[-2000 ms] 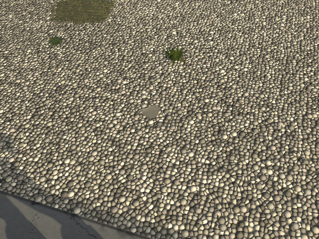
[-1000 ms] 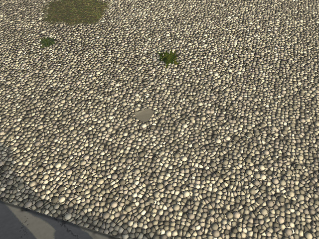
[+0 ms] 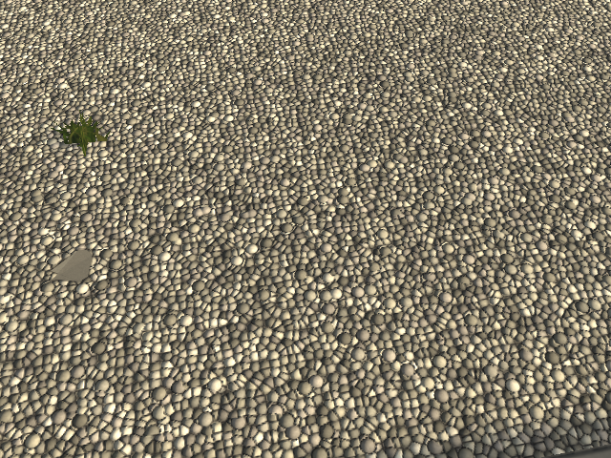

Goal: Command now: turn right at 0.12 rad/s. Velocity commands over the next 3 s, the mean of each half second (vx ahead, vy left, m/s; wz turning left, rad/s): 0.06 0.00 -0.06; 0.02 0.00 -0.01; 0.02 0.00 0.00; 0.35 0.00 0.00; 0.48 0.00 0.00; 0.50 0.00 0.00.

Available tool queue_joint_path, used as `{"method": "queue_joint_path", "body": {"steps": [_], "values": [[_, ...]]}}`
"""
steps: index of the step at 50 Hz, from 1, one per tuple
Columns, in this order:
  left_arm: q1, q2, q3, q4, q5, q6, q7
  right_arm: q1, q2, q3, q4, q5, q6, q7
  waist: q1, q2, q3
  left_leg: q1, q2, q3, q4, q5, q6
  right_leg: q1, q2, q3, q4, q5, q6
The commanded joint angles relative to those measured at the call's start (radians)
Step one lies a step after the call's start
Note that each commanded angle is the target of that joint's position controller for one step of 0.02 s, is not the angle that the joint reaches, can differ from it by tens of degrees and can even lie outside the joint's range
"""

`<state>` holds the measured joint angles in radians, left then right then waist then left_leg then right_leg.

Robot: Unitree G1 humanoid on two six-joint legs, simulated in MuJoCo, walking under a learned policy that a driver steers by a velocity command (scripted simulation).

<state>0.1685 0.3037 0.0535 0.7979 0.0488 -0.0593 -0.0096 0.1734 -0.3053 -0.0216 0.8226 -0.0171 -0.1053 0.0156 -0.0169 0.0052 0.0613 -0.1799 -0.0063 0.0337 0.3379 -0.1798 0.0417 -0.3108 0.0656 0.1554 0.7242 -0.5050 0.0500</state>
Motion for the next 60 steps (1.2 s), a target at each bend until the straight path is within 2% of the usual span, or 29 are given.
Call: {"method": "queue_joint_path", "body": {"steps": [1, 2, 3, 4, 5, 6, 7, 8, 9, 10, 11, 12, 13, 14, 15, 16, 17, 18, 19, 21, 24, 28, 38, 45, 60], "values": [[0.094, 0.113, 0.038, -0.013, 0.006, -0.001, 0.048, -0.118, -0.066, -0.005, -0.12, 0.019, -0.034, 0.028, 0.079, 0.121, -0.063, 0.082, 0.269, -0.241, -0.095, 0.384, 0.178, -0.097, -0.067, 0.002, 0.269, -0.044, 0.066], [0.109, 0.085, 0.03, -0.003, 0.005, -0.002, 0.037, -0.156, -0.052, 0.003, -0.138, 0.029, -0.034, 0.042, 0.104, 0.111, -0.066, 0.035, 0.237, -0.192, -0.083, 0.415, 0.163, -0.046, -0.083, -0.037, 0.281, 0.005, 0.085], [0.135, 0.071, 0.027, 0.013, -0.003, -0.002, 0.019, -0.18, -0.073, -0.002, -0.15, 0.032, -0.035, 0.053, 0.116, 0.083, -0.07, 0.003, 0.201, -0.142, -0.061, 0.418, 0.144, -0.004, -0.097, -0.074, 0.239, 0.055, 0.102], [0.149, 0.062, 0.022, 0.024, -0.013, -0.001, 0.0, -0.184, -0.101, -0.01, -0.155, 0.032, -0.034, 0.061, 0.113, 0.061, -0.068, -0.002, 0.166, -0.104, -0.032, 0.394, 0.123, 0.019, -0.117, -0.108, 0.13, 0.099, 0.117], [0.131, 0.04, 0.011, 0.027, -0.019, 0.0, -0.019, -0.15, -0.113, -0.014, -0.146, 0.035, -0.029, 0.07, 0.082, 0.053, -0.066, 0.017, 0.148, -0.096, 0.009, 0.375, 0.108, 0.032, -0.129, -0.129, 0.014, 0.128, 0.127], [0.116, 0.019, -0.003, 0.026, -0.032, -0.001, -0.038, -0.11, -0.12, -0.016, -0.123, 0.047, -0.015, 0.084, 0.073, 0.019, -0.065, 0.045, 0.14, -0.102, 0.07, 0.377, 0.094, 0.055, -0.133, -0.147, -0.145, 0.243, 0.12], [0.106, 0.024, -0.009, 0.023, -0.051, -0.003, -0.05, -0.085, -0.135, -0.021, -0.1, 0.048, 0.0, 0.102, 0.071, 0.016, -0.07, 0.044, 0.135, -0.119, 0.118, 0.393, 0.086, 0.103, -0.126, -0.164, -0.251, 0.379, 0.104], [0.119, 0.068, -0.001, 0.021, -0.057, -0.006, -0.048, -0.047, -0.128, -0.024, -0.078, 0.034, 0.013, 0.114, 0.055, 0.04, -0.095, 0.046, 0.152, -0.163, 0.111, 0.274, 0.091, 0.133, -0.123, -0.16, -0.259, 0.405, 0.079], [0.116, 0.125, 0.01, 0.005, -0.044, -0.01, -0.033, -0.021, -0.114, -0.027, -0.071, 0.025, 0.019, 0.115, 0.038, 0.048, -0.1, 0.057, 0.175, -0.22, 0.079, 0.049, 0.108, 0.102, -0.134, -0.143, -0.238, 0.368, 0.04], [0.029, 0.2, 0.024, -0.035, -0.021, -0.016, -0.013, 0.034, -0.179, -0.058, -0.078, -0.001, 0.015, 0.089, -0.04, 0.041, -0.064, 0.068, 0.159, -0.232, 0.018, -0.25, 0.153, -0.009, -0.099, -0.159, -0.181, 0.141, -0.039], [-0.003, 0.207, 0.03, -0.05, -0.005, -0.017, -0.002, 0.05, -0.209, -0.073, -0.072, -0.019, 0.005, 0.055, -0.06, 0.08, -0.039, 0.131, 0.207, -0.316, -0.039, -0.468, 0.202, -0.129, -0.103, -0.136, -0.165, 0.013, -0.084], [-0.015, 0.171, 0.022, -0.053, -0.011, -0.024, 0.01, 0.043, -0.166, -0.063, -0.074, -0.015, -0.005, 0.028, -0.061, 0.108, 0.021, 0.173, 0.298, -0.407, -0.092, -0.51, 0.245, -0.236, -0.124, -0.132, -0.146, 0.072, -0.086], [-0.04, 0.112, 0.003, -0.066, -0.021, -0.032, 0.02, 0.015, -0.116, -0.045, -0.079, -0.001, -0.012, 0.008, -0.055, 0.12, 0.035, 0.191, 0.343, -0.449, -0.111, -0.46, 0.258, -0.251, -0.133, -0.131, -0.134, 0.104, -0.085], [-0.047, 0.053, -0.016, -0.072, -0.026, -0.039, 0.022, -0.055, -0.044, -0.014, -0.092, 0.026, -0.02, 0.003, -0.016, 0.088, 0.011, 0.144, 0.309, -0.397, -0.088, -0.342, 0.211, -0.161, -0.15, -0.133, -0.158, 0.124, -0.079], [0.015, 0.008, -0.032, -0.055, -0.035, -0.043, 0.012, -0.175, -0.005, 0.009, -0.119, 0.054, -0.017, 0.016, 0.066, 0.033, -0.026, 0.032, 0.225, -0.273, -0.031, -0.193, 0.134, 0.047, -0.158, -0.161, -0.29, 0.251, -0.08], [0.06, 0.008, -0.036, -0.046, -0.047, -0.048, -0.002, -0.222, -0.024, 0.006, -0.135, 0.045, -0.004, 0.034, 0.096, 0.008, -0.062, -0.035, 0.129, -0.146, 0.041, -0.02, 0.072, 0.184, -0.157, -0.151, -0.316, 0.463, -0.081], [0.065, 0.1, -0.021, -0.041, -0.059, -0.047, -0.016, -0.155, -0.094, -0.029, -0.143, 0.022, 0.007, 0.035, 0.029, -0.067, -0.116, 0.001, 0.038, -0.026, 0.143, 0.123, 0.007, 0.217, -0.176, -0.067, -0.293, 0.644, -0.127], [0.045, 0.151, -0.012, -0.048, -0.059, -0.045, -0.035, -0.106, -0.121, -0.04, -0.13, 0.011, 0.009, 0.03, 0.003, -0.073, -0.145, 0.025, 0.035, -0.027, 0.176, 0.22, -0.026, 0.227, -0.18, -0.051, -0.259, 0.736, -0.143], [0.037, 0.164, -0.008, -0.057, -0.054, -0.041, -0.05, -0.072, -0.137, -0.044, -0.113, 0.012, 0.008, 0.023, 0.003, -0.041, -0.149, 0.05, 0.037, -0.024, 0.191, 0.293, -0.034, 0.204, -0.176, -0.071, -0.233, 0.814, -0.134], [0.068, 0.163, -0.008, -0.046, -0.05, -0.038, -0.061, -0.024, -0.128, -0.044, -0.087, 0.02, 0.011, 0.013, 0.007, -0.029, -0.153, 0.066, 0.043, -0.019, 0.223, 0.355, -0.025, 0.191, -0.163, -0.094, -0.213, 0.881, -0.114], [0.063, 0.164, -0.004, -0.049, -0.053, -0.027, -0.063, -0.01, -0.114, -0.038, -0.066, 0.025, 0.023, 0.026, 0.015, -0.022, -0.133, 0.022, 0.053, -0.024, 0.216, 0.285, -0.026, 0.194, -0.155, -0.103, -0.208, 0.804, -0.098], [0.017, 0.164, 0.0, -0.066, -0.054, -0.025, -0.065, -0.032, -0.136, -0.042, -0.051, 0.024, 0.027, 0.029, 0.017, -0.019, -0.112, -0.034, 0.055, -0.022, 0.193, 0.183, -0.043, 0.206, -0.14, -0.105, -0.217, 0.691, -0.093], [-0.044, 0.198, 0.015, -0.08, -0.053, -0.028, -0.064, -0.042, -0.184, -0.04, 0.0, 0.026, 0.027, 0.023, 0.016, -0.014, -0.098, -0.051, 0.063, -0.022, 0.153, 0.142, -0.05, 0.218, -0.118, -0.113, -0.237, 0.582, -0.089], [-0.05, 0.21, 0.02, -0.068, -0.051, -0.024, -0.061, -0.048, -0.195, -0.035, 0.031, 0.026, 0.03, 0.023, 0.008, -0.007, -0.082, -0.02, 0.067, -0.024, 0.121, 0.122, -0.047, 0.195, -0.111, -0.116, -0.271, 0.502, -0.09], [-0.032, 0.22, 0.027, -0.013, -0.049, -0.015, -0.055, -0.091, -0.207, -0.031, 0.085, 0.022, 0.035, 0.023, 0.001, 0.0, -0.064, 0.039, 0.068, -0.026, 0.07, 0.122, -0.041, 0.178, -0.11, -0.119, -0.328, 0.455, -0.09]]}}
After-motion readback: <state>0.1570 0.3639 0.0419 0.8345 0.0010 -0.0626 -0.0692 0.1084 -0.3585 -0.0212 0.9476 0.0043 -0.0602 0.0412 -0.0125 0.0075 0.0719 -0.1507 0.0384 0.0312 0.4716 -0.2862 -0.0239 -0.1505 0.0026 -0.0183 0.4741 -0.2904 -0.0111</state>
